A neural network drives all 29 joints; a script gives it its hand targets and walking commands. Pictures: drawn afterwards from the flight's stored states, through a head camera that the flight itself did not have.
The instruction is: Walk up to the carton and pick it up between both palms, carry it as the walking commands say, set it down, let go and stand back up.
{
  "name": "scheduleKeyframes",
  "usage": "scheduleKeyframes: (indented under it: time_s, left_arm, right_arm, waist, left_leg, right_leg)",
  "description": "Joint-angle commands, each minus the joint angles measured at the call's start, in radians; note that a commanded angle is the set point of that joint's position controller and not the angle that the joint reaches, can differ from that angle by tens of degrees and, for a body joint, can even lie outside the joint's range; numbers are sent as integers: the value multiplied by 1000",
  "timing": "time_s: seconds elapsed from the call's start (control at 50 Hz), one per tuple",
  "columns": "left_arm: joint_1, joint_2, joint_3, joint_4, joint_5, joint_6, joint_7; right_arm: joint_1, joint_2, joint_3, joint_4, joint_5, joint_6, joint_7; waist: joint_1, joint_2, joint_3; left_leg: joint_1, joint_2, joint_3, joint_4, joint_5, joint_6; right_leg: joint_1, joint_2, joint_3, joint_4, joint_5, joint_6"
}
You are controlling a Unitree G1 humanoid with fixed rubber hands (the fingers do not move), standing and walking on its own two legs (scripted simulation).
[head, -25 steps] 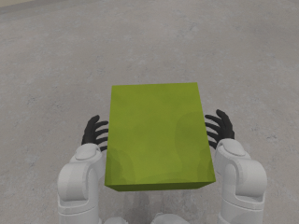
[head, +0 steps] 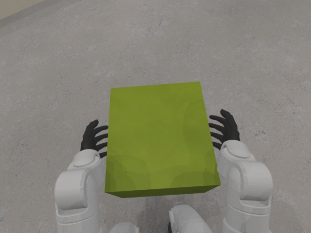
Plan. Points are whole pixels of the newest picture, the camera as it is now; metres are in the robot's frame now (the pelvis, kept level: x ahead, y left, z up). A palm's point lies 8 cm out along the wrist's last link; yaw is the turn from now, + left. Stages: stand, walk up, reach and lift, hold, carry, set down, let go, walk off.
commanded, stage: carry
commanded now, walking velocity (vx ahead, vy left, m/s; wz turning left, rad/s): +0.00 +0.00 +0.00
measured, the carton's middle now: (159, 142) +0.34 -0.01 +0.01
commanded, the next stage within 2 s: none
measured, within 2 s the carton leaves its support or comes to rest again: neither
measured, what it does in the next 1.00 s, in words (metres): steps to the right, turning right: left foot, then right foot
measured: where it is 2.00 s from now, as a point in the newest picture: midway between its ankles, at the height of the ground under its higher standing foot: outside the picture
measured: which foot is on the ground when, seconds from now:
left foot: up 0.00-0.24, down 0.26-0.36, up 0.38-0.74, down 0.76-0.96, up 0.98-1.00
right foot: down 0.00-0.22, up 0.24-0.34, down 0.36-0.76, up 0.78-0.94, down 0.96-1.00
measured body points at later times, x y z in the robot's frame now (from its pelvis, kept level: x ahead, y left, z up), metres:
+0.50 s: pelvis +0.04 -0.14 +0.02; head +0.04 -0.19 +0.47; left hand +0.33 -0.02 +0.12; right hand +0.31 -0.33 +0.11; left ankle +0.01 +0.04 -0.64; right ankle +0.05 -0.19 -0.68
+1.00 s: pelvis -0.01 -0.22 +0.02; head +0.00 -0.21 +0.47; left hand +0.30 -0.13 +0.12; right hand +0.24 -0.43 +0.14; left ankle +0.04 -0.04 -0.67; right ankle -0.03 -0.33 -0.69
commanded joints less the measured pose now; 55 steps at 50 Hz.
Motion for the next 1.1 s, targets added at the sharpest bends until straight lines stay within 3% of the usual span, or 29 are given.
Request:
scheduleKeyframes:
  time_s: [0.0, 0.06, 0.12, 0.16, 0.18, 0.2, 0.22, 0.24, 0.26, 0.3, 0.32, 0.34, 0.36, 0.38, 0.44, 0.56, 0.66, 0.72, 0.74, 0.76, 0.78, 0.84, 0.88, 0.92, 0.94, 0.96, 0.98, 1.0, 1.08]
  left_arm:
    - [-408, -969, -577, -185, -404, -48, -302]
    - [-428, -951, -555, -216, -388, -55, -290]
    - [-414, -937, -543, -195, -378, -42, -285]
    - [-422, -921, -536, -206, -380, -28, -277]
    - [-460, -899, -534, -235, -381, -21, -275]
    - [-468, -895, -538, -249, -380, -17, -274]
    - [-502, -909, -571, -277, -394, -11, -268]
    - [-421, -855, -593, -212, -380, -5, -273]
    - [-398, -870, -578, -146, -357, -1, -268]
    - [-518, -858, -597, -179, -371, 9, -268]
    - [-506, -858, -607, -175, -379, 22, -272]
    - [-423, -826, -571, -94, -359, 39, -279]
    - [-428, -812, -545, -56, -368, 44, -280]
    - [-400, -777, -535, -28, -359, 43, -279]
    - [-540, -863, -564, -90, -376, 28, -295]
    - [-515, -876, -508, -42, -360, -7, -293]
    - [-583, -901, -560, -159, -388, 1, -277]
    - [-603, -875, -592, -229, -390, 5, -263]
    - [-609, -883, -614, -237, -400, 10, -260]
    - [-620, -897, -629, -254, -406, 12, -260]
    - [-571, -868, -631, -222, -395, 12, -260]
    - [-591, -880, -643, -203, -403, 32, -268]
    - [-647, -872, -696, -208, -443, 47, -271]
    - [-640, -878, -701, -176, -444, 62, -273]
    - [-650, -862, -694, -168, -444, 66, -278]
    - [-668, -836, -681, -148, -437, 72, -279]
    - [-602, -822, -651, -107, -408, 80, -283]
    - [-623, -855, -640, -95, -401, 81, -283]
    - [-599, -888, -590, -56, -360, 51, -276]
  right_arm:
    - [-435, 1079, 760, -146, 406, -9, 284]
    - [-451, 1089, 774, -134, 429, -6, 290]
    - [-464, 1073, 769, -148, 429, 0, 284]
    - [-447, 1066, 752, -126, 427, 10, 275]
    - [-450, 1050, 750, -137, 441, 11, 269]
    - [-438, 1028, 729, -142, 440, 10, 269]
    - [-398, 1034, 686, -91, 435, 11, 272]
    - [-272, 987, 649, -32, 363, 26, 277]
    - [-334, 956, 647, -58, 365, 34, 281]
    - [-405, 950, 616, -47, 344, 45, 282]
    - [-348, 951, 620, -53, 331, 48, 278]
    - [-322, 912, 630, -16, 315, 58, 266]
    - [-306, 897, 643, 19, 311, 68, 253]
    - [-345, 844, 651, 3, 310, 77, 256]
    - [-487, 961, 667, -12, 352, 57, 266]
    - [-492, 993, 677, 46, 364, 32, 279]
    - [-506, 1026, 702, -38, 410, 34, 279]
    - [-464, 1010, 682, -40, 419, 33, 278]
    - [-425, 1003, 656, -33, 415, 34, 281]
    - [-442, 1023, 660, -74, 417, 24, 278]
    - [-397, 1010, 639, -50, 391, 25, 278]
    - [-400, 971, 609, -25, 358, 44, 289]
    - [-383, 954, 622, 0, 335, 54, 281]
    - [-344, 910, 600, 20, 325, 69, 280]
    - [-359, 896, 595, 36, 316, 75, 279]
    - [-354, 891, 571, 51, 297, 80, 279]
    - [-353, 867, 569, 76, 287, 91, 284]
    - [-443, 906, 578, 66, 318, 85, 298]
    - [-455, 970, 599, 104, 349, 66, 327]
  waist:
    - [58, -271, -751]
    - [59, -241, -759]
    - [55, -266, -734]
    - [41, -430, -700]
    - [-5, -494, -671]
    - [-45, -213, -680]
    - [-33, 601, -788]
    - [16, 434, -754]
    - [19, 163, -766]
    - [44, 206, -577]
    - [67, 203, -602]
    - [98, -16, -541]
    - [62, -327, -524]
    - [37, -508, -482]
    - [42, -234, -459]
    - [44, -321, -587]
    - [36, -314, -620]
    - [0, -247, -669]
    - [-30, -95, -729]
    - [-31, 362, -796]
    - [25, 241, -755]
    - [55, 213, -554]
    - [51, 304, -541]
    - [52, 227, -568]
    - [59, 75, -512]
    - [52, -219, -458]
    - [49, -260, -440]
    - [56, -108, -406]
    - [53, -181, -455]
  left_leg:
    - [-187, -47, -85, 49, 67, 36]
    - [-156, -52, -64, -58, 115, 44]
    - [-96, -91, 7, -164, 115, 60]
    - [126, -122, 210, -399, -23, 58]
    - [327, -123, 310, -644, -80, 105]
    - [436, -17, 274, -966, 110, 193]
    - [459, 314, -148, -928, 605, 280]
    - [408, 310, -224, -717, 902, 275]
    - [396, 305, -166, -639, 908, 255]
    - [352, 341, -154, -580, 992, 219]
    - [264, 235, -56, -512, 818, 154]
    - [6, 105, 21, -349, 379, 92]
    - [-200, -16, -5, -243, -19, 52]
    - [-209, -53, -77, -144, -79, 42]
    - [-144, -51, -130, -130, 62, 52]
    - [-56, -70, -37, -318, 122, 70]
    - [-2, -66, 90, -479, 101, 50]
    - [335, -28, 114, -789, 178, 80]
    - [528, 96, 19, -941, 368, 151]
    - [583, 401, -292, -826, 752, 270]
    - [486, 548, -367, -727, 967, 351]
    - [201, 499, -201, -763, 703, 252]
    - [184, 363, -57, -654, 758, 157]
    - [128, 299, 45, -485, 590, 98]
    - [-26, 248, 63, -378, 368, 45]
    - [-273, 92, 123, -187, -58, -34]
    - [-239, 73, 4, -26, -138, -22]
    - [-198, 90, -24, 36, -87, -14]
    - [-136, 76, -21, -154, 18, 7]
  right_leg:
    - [677, -276, 394, -530, 774, 204]
    - [746, -269, 324, -503, 1003, 220]
    - [779, -204, 235, -535, 1159, 351]
    - [632, -118, 38, -624, 1390, 627]
    - [484, -12, -119, -521, 1531, 845]
    - [400, 102, -170, -17, 1504, 902]
    - [248, 63, 69, 759, 48, 577]
    - [111, -83, 354, 688, -483, 218]
    - [60, -72, 313, 561, -448, 93]
    - [-53, -185, 216, -191, -379, 67]
    - [186, -192, 129, -501, -62, 77]
    - [393, -118, 168, -627, 223, 129]
    - [527, -231, 314, -522, 736, 170]
    - [406, -366, 532, -607, 744, 121]
    - [397, -296, 420, -613, 670, 220]
    - [644, -240, 251, -523, 1144, 313]
    - [649, -210, 276, -547, 1198, 336]
    - [435, -114, 184, -459, 1362, 455]
    - [292, -28, 124, -193, 1201, 480]
    - [130, 4, 142, 293, 24, 317]
    - [52, -93, 188, 353, -238, 206]
    - [49, -167, 77, 43, -172, 129]
    - [178, -110, 8, -267, -123, 120]
    - [312, -15, -22, -459, 20, 107]
    - [383, -75, 136, -534, 146, 71]
    - [450, -320, 512, -617, 433, -12]
    - [354, -381, 549, -587, 592, -102]
    - [267, -342, 492, -596, 466, -93]
    - [308, -233, 409, -545, 631, -72]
